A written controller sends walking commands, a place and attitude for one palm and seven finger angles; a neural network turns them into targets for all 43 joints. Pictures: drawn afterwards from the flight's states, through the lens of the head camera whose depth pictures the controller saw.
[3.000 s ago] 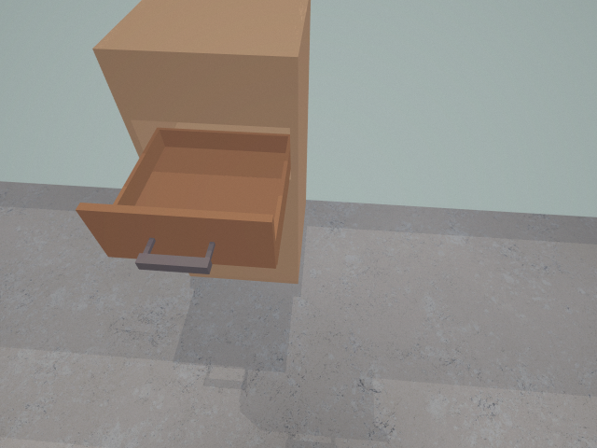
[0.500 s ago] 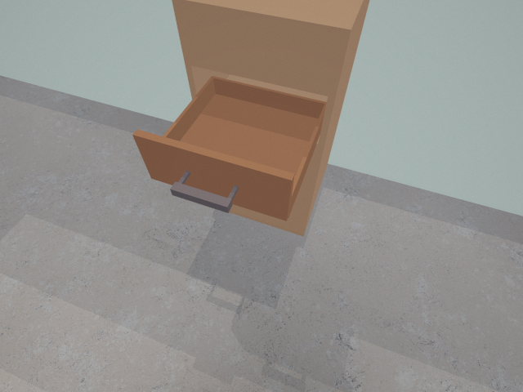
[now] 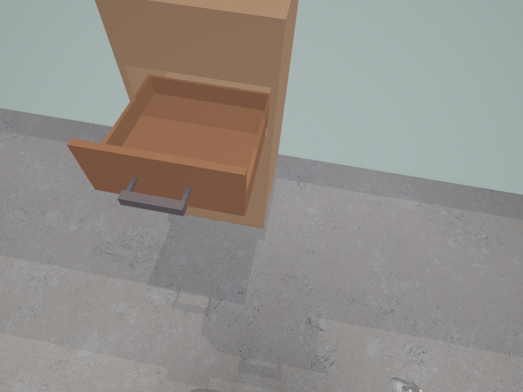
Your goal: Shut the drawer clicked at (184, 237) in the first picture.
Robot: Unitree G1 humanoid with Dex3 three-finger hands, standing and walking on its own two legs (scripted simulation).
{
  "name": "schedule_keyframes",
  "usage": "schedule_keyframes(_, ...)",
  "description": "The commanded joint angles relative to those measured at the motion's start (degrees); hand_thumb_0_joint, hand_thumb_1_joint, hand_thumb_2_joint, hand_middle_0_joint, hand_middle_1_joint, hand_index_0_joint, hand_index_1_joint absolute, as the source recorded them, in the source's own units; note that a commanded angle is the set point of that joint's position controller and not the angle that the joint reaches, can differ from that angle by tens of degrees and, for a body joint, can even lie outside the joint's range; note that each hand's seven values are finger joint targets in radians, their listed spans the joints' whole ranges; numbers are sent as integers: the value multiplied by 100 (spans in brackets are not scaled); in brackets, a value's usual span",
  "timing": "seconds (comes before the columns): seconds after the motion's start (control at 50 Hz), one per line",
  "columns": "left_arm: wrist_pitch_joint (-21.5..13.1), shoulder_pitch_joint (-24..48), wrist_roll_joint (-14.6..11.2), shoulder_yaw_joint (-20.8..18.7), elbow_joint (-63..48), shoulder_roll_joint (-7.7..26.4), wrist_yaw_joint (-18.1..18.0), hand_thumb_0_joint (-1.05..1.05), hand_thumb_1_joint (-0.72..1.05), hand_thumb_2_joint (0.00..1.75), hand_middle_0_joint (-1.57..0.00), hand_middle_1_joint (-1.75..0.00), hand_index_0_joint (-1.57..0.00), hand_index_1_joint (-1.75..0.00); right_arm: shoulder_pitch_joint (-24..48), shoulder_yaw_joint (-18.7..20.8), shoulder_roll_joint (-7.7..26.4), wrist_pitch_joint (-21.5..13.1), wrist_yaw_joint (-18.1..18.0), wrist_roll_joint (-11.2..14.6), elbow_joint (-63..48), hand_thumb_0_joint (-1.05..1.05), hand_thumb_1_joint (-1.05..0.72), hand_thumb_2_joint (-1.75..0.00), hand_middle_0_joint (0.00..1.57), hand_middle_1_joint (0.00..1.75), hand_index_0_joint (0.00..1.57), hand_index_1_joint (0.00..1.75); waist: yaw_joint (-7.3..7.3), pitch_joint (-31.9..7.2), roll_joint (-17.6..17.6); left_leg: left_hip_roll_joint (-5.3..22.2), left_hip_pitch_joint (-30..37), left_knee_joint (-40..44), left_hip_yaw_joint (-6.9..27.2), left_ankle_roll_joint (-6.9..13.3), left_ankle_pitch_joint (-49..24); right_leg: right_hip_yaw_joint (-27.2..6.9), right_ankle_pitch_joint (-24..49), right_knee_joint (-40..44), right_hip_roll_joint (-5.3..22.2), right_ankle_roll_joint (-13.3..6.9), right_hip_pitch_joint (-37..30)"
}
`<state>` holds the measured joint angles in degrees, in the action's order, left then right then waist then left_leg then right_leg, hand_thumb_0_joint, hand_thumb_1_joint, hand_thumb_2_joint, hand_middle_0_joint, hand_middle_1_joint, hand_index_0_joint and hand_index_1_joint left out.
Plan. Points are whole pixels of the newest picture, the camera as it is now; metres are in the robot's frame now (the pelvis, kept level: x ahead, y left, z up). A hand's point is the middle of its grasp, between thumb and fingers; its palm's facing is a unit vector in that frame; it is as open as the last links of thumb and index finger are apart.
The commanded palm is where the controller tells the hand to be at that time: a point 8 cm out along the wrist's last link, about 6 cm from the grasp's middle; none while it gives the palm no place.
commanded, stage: take the last steps up to it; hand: left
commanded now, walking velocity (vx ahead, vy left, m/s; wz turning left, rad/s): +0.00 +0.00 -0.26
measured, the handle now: (156, 194) +0.50 +0.27 -0.12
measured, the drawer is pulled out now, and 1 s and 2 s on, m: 0.30 0.30 0.30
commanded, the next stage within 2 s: come to a stop and stand still in 0.64 s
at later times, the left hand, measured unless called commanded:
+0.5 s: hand out of the picture +0.08 +0.20 -0.18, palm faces -0.01 -0.98 -0.21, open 7.4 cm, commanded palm none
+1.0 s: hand (147, 377) +0.15 +0.21 -0.18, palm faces +0.05 -0.98 -0.21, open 7.4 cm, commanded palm none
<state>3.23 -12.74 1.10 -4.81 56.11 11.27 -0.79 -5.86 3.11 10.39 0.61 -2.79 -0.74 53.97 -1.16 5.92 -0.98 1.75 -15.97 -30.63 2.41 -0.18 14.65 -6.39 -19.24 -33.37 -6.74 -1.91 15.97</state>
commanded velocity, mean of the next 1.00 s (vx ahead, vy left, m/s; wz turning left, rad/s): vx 0.06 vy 0.06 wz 0.02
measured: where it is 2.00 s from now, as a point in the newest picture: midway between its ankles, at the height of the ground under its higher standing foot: outside the picture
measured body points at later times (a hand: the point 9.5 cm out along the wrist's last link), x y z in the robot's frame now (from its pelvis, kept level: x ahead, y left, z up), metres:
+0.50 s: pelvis +0.05 +0.01 +0.00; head +0.07 +0.01 +0.45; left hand +0.08 +0.25 -0.16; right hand +0.02 -0.24 -0.15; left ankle +0.07 +0.11 -0.73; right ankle -0.01 -0.12 -0.71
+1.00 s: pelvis +0.15 +0.03 +0.00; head +0.20 +0.04 +0.44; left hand +0.15 +0.26 -0.17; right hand +0.22 -0.21 -0.15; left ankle +0.18 +0.15 -0.73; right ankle +0.09 -0.09 -0.71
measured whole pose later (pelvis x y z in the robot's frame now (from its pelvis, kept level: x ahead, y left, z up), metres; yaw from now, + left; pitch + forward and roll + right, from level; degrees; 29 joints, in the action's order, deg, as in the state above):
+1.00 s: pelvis +0.15 +0.03 +0.00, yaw -1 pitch -1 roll +1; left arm 2.3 -13.9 1.1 -3.3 61.6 9.9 -2.5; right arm -8.7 2.7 9.1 0.0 -2.4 -1.4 58.2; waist -1.2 7.5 -2.9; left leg 2.0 -17.1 -32.1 -5.4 -0.2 14.4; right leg 2.0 -31.4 -44.7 3.0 0.5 14.6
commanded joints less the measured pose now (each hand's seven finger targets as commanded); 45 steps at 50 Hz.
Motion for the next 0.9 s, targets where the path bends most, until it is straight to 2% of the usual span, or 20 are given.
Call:
schedule_keyframes(0.0,-119,171,75,-196,-558,681,66,0,90,90,-20,-30,-20,-30,-617,186,1148,-85,-98,-153,-253,0,-90,-90,20,30,20,30,200,-483,1258,2023,379,1495,1890,1285,-1491,124,-1354,-2832,440,231,1099)
schedule_keyframes(0.06,-109,88,6,-122,-488,471,119,0,90,90,-20,-30,-20,-30,-398,121,924,-86,-89,-154,-288,0,-90,-90,20,30,20,30,32,-714,1305,1341,605,1071,592,926,-2300,396,-1034,-2262,644,250,773)
schedule_keyframes(0.14,-252,-229,35,0,-277,369,160,0,90,90,-20,-30,-20,-30,-734,140,1025,-57,13,-97,-38,0,-90,-90,20,30,20,30,-50,-787,940,906,75,716,302,592,-429,1035,-85,359,440,162,-881)
schedule_keyframes(0.16,-296,-487,50,-28,-160,596,130,0,90,90,-20,-30,-20,-30,-745,109,888,-62,55,-38,-21,0,-90,-90,20,30,20,30,-176,-655,310,519,-448,259,53,332,432,632,118,1186,684,90,-1448)
schedule_keyframes(0.18,-364,-665,86,-90,-94,1079,68,0,90,90,-20,-30,-20,-30,-741,53,561,-84,125,23,-112,0,-90,-90,20,30,20,30,-216,-448,-875,-86,-1322,-658,-513,-45,1337,-1182,-492,1948,1898,-385,-1723)
schedule_keyframes(0.2,-353,-689,65,-135,-86,1511,70,0,90,90,-20,-30,-20,-30,-560,41,579,-62,194,-36,-240,0,-90,-90,20,30,20,30,-314,-168,-1122,-32,-1489,-1289,-522,-121,1905,-1966,-1206,2412,2807,-897,-1162)
schedule_keyframes(0.28,-422,-164,77,-132,-136,1203,25,0,90,90,-20,-30,-20,-30,-721,103,539,-101,285,-39,-3,0,-90,-90,20,30,20,30,-77,24,-1191,180,-1246,-1538,-286,-19,1388,-1101,-247,2029,2440,-983,-847)
schedule_keyframes(0.36,-424,-81,9,-105,-64,1050,47,0,90,90,-20,-30,-20,-30,-1494,14,330,-188,291,-44,364,0,-90,-90,20,30,20,30,221,-190,-528,-118,689,441,-738,-52,85,-99,-275,1413,1875,-498,35)
schedule_keyframes(0.42,-344,204,0,50,-369,369,96,0,90,90,-20,-30,-20,-30,-2623,185,1108,-187,146,-149,583,0,-90,-90,20,30,20,30,627,-118,1538,1780,1093,2079,2245,1129,1885,1194,-1477,-1455,539,29,1590)
schedule_keyframes(0.46,-407,444,23,85,-379,276,123,0,90,90,-20,-30,-20,-30,-2393,119,933,-234,133,-123,555,0,-90,-90,20,30,20,30,499,-49,1257,1691,895,2055,2019,1376,1428,725,-1279,-2381,961,-133,1803)
schedule_keyframes(0.58,-477,-648,2,131,176,150,103,0,90,90,-20,-30,-20,-30,-1588,-37,637,-265,102,-20,621,0,-90,-90,20,30,20,30,-179,-501,460,740,-98,978,110,719,-224,1214,158,579,854,0,-946)
schedule_keyframes(0.6,-502,-1024,36,57,294,411,46,0,90,90,-20,-30,-20,-30,-1482,-58,428,-255,129,35,571,0,-90,-90,20,30,20,30,-339,-381,-311,275,-937,308,-294,395,511,386,-77,1399,1408,-124,-1682)
schedule_keyframes(0.62,-520,-1348,59,-66,377,943,-1,0,90,90,-20,-30,-20,-30,-1441,-80,206,-224,181,47,394,0,-90,-90,20,30,20,30,-396,-155,-1496,-233,-1809,-724,-766,56,1430,-1422,-742,2268,2829,-644,-1904)
schedule_keyframes(0.64,-478,-1353,35,-81,349,1115,2,0,90,90,-20,-30,-20,-30,-1230,-17,408,-165,234,-61,304,0,-90,-90,20,30,20,30,-428,-19,-959,-55,-1764,-1710,-518,29,1879,-1880,-1197,2635,3387,-1070,-1334)
schedule_keyframes(0.7,-551,-773,33,-54,260,605,-81,0,90,90,-20,-30,-20,-30,-1156,50,228,-102,274,-62,432,0,-90,-90,20,30,20,30,-108,316,-921,323,-1940,-2400,-176,-2,976,-816,162,2385,2882,-988,-1030)
schedule_keyframes(0.76,-573,-591,58,-19,276,505,-106,0,90,90,-20,-30,-20,-30,-1114,-20,-94,-80,255,22,461,0,-90,-90,20,30,20,30,27,23,-761,205,-1009,-1095,-511,-152,810,394,3602,1586,2441,-752,-1024)
schedule_keyframes(0.8,-515,-524,25,-48,315,615,-140,0,90,90,-20,-30,-20,-30,-1306,-50,-135,-85,216,35,546,0,-90,-90,20,30,20,30,116,-405,-581,-80,-196,-10,-777,-179,-196,800,4180,952,2036,-459,-1110)
schedule_keyframes(0.82,-475,-438,-3,-38,328,628,-157,0,90,90,-20,-30,-20,-30,-1485,-37,-54,-111,198,30,623,0,-90,-90,20,30,20,30,214,-563,-530,-57,376,580,-787,-158,-1111,918,3848,612,1871,-233,-925)
schedule_keyframes(0.86,-363,-735,-25,72,247,241,-207,0,90,90,-20,-30,-20,-30,-1660,87,663,-169,110,4,608,0,-90,-90,20,30,20,30,156,-1053,827,1332,1451,444,375,496,-4695,1256,845,33,1260,294,-50)
schedule_keyframes(0.88,-319,-712,33,128,253,181,-252,0,90,90,-20,-30,-20,-30,-1714,150,831,-109,106,-22,602,0,-90,-90,20,30,20,30,275,-960,723,1650,1305,570,416,724,-4803,1189,-745,-560,1005,281,-83)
